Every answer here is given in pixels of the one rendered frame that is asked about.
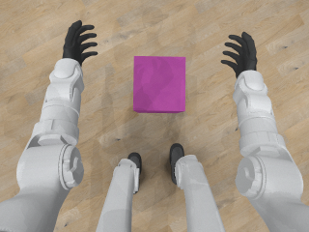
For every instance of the robot right upper arm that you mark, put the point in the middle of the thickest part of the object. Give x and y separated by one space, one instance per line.
274 187

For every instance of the robot left upper arm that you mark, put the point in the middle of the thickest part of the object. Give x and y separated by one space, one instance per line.
45 174

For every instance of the carton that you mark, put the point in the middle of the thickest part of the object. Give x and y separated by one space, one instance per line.
159 84

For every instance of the robot right thigh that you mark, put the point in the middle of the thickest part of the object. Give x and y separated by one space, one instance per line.
202 214

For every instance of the left robot shin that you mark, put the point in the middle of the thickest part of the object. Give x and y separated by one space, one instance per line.
125 161

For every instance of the robot right hand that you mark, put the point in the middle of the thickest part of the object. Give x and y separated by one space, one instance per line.
246 59

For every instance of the robot right forearm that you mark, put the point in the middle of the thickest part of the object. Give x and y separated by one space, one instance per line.
257 125

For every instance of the robot left forearm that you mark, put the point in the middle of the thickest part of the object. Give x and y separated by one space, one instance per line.
61 108

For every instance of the robot left hand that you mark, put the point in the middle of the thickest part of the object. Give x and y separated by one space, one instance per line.
74 47

